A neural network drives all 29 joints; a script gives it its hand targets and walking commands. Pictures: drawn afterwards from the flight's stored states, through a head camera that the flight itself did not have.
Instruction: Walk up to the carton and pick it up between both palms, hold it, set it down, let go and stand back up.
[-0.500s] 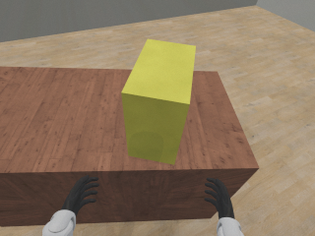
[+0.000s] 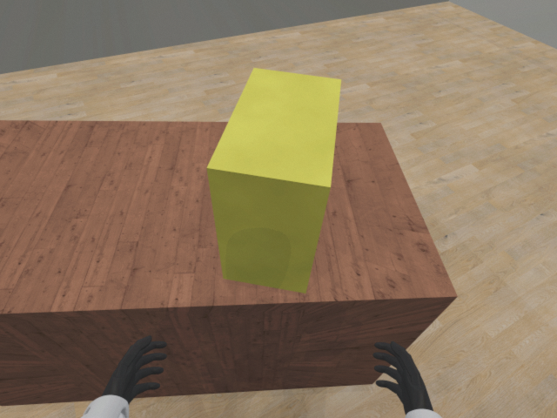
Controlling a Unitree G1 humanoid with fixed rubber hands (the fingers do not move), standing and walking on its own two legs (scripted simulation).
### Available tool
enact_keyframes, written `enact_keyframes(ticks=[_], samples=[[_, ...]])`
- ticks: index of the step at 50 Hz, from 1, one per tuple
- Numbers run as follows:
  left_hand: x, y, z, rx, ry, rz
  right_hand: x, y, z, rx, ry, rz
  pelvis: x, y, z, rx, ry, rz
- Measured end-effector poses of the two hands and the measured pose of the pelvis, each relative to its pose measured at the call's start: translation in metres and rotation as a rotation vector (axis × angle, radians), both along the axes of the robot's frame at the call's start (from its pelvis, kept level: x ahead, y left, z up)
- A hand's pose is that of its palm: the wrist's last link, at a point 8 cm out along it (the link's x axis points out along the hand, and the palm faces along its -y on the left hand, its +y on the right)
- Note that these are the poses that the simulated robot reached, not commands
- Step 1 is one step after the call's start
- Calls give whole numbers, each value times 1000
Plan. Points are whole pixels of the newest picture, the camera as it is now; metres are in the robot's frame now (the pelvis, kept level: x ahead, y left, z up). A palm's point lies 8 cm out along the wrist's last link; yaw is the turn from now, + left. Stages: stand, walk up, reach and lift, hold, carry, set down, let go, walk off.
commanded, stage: set down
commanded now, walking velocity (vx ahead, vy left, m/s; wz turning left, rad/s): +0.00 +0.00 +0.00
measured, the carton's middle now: (280, 182) +0.51 +0.02 +0.02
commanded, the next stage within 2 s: let go in 0.02 s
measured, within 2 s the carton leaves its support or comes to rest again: neither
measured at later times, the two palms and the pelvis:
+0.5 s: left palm (129, 403) +0.15 +0.22 -0.08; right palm (438, 413) +0.16 -0.23 -0.08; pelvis +0.00 -0.01 +0.00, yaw +1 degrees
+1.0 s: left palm out of the picture +0.02 +0.25 -0.11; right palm out of the picture +0.04 -0.26 -0.13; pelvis -0.02 -0.01 -0.01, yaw +3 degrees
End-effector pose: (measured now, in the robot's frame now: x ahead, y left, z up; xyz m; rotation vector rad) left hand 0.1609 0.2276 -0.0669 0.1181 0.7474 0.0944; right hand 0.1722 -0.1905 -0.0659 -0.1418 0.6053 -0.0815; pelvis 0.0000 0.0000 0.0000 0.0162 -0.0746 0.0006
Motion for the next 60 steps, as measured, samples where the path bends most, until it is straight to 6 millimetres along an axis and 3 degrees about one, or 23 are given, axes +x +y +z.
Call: enact_keyframes(ticks=[13, 31, 35, 42, 50, 60], samples=[[-8, -3, -11, 33, 87, 13, -10, -21, -17, -21, 96, 27, 1, -4, 0, 1, 15, 7], [-13, -11, -15, 37, 72, 17, -16, -47, -21, -69, 133, 26, 1, -12, -2, -1, 33, 21], [-33, -1, -21, 57, 62, 37, -36, -59, -34, -99, 248, -7, 3, -12, -5, -7, 45, 29], [-87, 19, -34, 100, 151, 80, -83, -71, -50, -106, 375, -35, -2, -12, -9, -13, 33, 40], [-141, 26, -44, 112, 246, 98, -134, -66, -64, -93, 479, -30, -20, -8, -10, -22, 20, 54], [-189, 27, -55, 96, 322, 105, -181, -56, -71, -89, 559, -26, -44, 0, -12, -31, 9, 67]])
